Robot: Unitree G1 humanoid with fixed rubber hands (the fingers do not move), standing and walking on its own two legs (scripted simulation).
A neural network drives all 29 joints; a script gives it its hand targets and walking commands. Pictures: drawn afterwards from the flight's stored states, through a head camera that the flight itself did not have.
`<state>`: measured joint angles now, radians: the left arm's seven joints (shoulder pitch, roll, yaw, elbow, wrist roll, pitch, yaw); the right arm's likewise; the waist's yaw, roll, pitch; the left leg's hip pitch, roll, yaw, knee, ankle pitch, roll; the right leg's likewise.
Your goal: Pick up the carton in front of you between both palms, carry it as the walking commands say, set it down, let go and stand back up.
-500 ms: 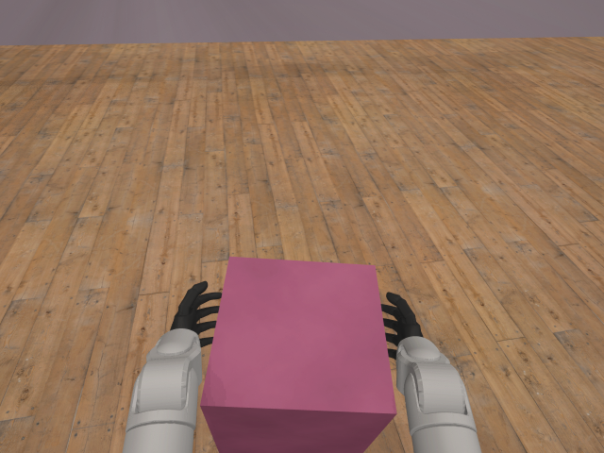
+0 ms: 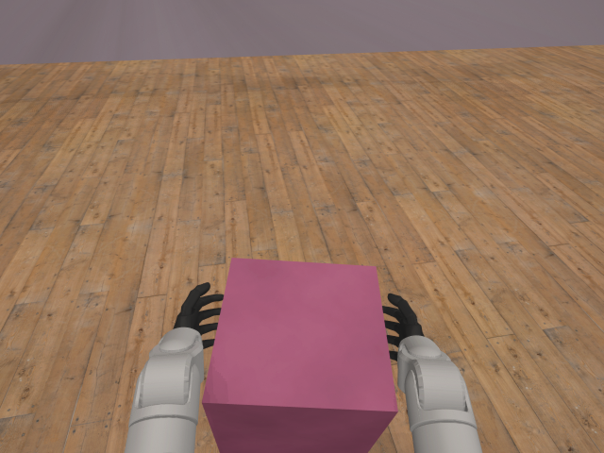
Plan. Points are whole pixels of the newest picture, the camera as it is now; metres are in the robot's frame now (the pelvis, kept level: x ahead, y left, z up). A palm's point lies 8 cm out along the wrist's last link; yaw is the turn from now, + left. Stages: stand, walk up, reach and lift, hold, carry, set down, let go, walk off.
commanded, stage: carry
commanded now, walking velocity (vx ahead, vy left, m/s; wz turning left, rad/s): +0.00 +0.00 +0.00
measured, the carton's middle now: (297, 366) +0.29 +0.01 -0.03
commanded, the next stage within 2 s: hold in 0.74 s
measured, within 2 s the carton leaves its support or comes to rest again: neither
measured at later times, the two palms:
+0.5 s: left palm (189, 361) +0.26 +0.14 +0.05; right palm (422, 370) +0.25 -0.16 +0.04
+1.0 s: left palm (152, 376) +0.23 +0.18 +0.06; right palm (390, 363) +0.26 -0.12 +0.04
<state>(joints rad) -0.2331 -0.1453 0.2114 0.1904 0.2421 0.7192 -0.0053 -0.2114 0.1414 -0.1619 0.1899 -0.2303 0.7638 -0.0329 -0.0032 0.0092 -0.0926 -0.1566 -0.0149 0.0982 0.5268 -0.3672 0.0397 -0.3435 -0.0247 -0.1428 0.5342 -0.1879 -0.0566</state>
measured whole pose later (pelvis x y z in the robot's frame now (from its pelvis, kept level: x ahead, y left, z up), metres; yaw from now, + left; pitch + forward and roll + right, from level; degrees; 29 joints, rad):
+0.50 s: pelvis -0.03 -0.01 +0.00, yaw +0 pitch +0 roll +1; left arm -0.23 -0.15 0.22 0.19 0.25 0.72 -0.01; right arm -0.22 0.14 -0.16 0.18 -0.24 0.77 -0.03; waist -0.01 0.01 -0.09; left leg -0.23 -0.01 0.10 0.52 -0.31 0.03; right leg -0.38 -0.02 -0.15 0.47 -0.10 -0.07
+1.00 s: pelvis -0.04 +0.00 +0.00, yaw +6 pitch -9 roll +0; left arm -0.27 -0.15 0.25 0.29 0.24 0.63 -0.02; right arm -0.21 0.14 -0.18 0.20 -0.23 0.73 -0.05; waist 0.02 0.06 0.04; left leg -0.06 -0.05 0.01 0.52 -0.31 0.05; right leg -0.19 0.02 -0.08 0.48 -0.13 -0.05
